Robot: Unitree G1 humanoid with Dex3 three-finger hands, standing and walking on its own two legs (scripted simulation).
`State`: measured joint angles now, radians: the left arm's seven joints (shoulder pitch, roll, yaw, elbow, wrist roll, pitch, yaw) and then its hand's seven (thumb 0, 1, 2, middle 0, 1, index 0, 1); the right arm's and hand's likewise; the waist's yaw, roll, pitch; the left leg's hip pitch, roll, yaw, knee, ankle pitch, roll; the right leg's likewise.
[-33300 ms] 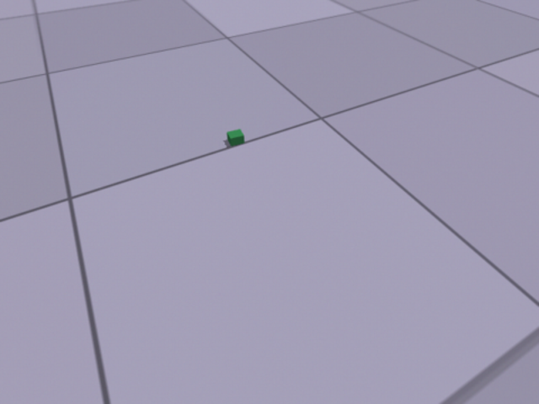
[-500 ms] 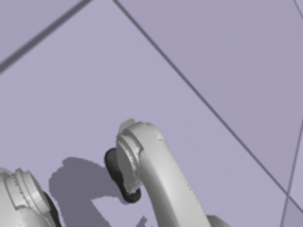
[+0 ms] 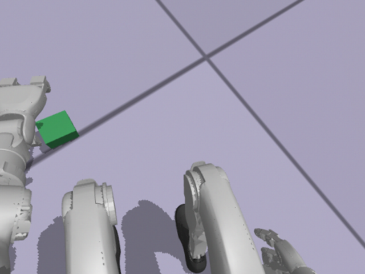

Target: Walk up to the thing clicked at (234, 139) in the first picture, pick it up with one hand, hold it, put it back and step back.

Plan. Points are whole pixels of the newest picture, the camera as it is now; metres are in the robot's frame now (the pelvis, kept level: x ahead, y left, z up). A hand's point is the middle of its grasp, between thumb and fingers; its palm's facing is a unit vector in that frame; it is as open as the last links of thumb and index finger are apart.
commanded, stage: withdraw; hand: left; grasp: from above
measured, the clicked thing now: (58, 129) +0.52 +0.27 -0.33
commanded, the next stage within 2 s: home in 0.16 s
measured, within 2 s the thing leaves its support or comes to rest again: neither
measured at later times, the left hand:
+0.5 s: hand (36, 109) +0.51 +0.27 -0.15, palm faces -0.34 -0.18 -0.93, open 12.4 cm
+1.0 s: hand out of the picture +0.32 +0.24 +0.07, palm faces -0.11 -0.83 -0.55, open 7.5 cm
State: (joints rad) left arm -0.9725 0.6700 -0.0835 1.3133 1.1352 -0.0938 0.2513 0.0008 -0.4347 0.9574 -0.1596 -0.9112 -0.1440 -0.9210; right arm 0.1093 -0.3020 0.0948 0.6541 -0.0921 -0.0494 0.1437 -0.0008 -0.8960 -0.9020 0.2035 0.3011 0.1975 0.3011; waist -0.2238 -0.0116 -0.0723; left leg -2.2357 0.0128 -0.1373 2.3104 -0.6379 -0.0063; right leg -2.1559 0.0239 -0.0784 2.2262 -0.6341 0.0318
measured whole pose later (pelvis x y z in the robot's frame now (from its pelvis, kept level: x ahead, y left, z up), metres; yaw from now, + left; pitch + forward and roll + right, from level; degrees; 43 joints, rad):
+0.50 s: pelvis +0.02 +0.00 +0.00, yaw +0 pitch +36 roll -7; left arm -0.90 0.66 0.07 1.16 1.04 -0.03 0.29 0.00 -0.10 0.85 -0.22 -0.64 -0.21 -0.64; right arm 0.25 -0.25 0.07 0.70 -0.09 -0.01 0.12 0.00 -0.89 -0.90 0.21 0.30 0.20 0.30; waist -0.24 0.03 -0.06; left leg -2.28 0.02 -0.13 2.32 -0.68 -0.01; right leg -2.21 0.03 -0.07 2.25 -0.67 0.03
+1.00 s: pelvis +0.02 +0.00 +0.18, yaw +5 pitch +29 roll -5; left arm -0.20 0.36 0.01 0.44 0.30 0.21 0.08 0.01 0.87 0.89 -0.21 -0.31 -0.21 -0.31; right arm 0.07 -0.26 -0.01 0.58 0.03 -0.04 -0.01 0.00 -0.90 -0.90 0.20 0.30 0.20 0.30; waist -0.06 0.03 -0.21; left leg -1.65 0.02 -0.08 1.75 -0.61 -0.01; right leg -1.59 0.00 -0.05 1.70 -0.62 0.02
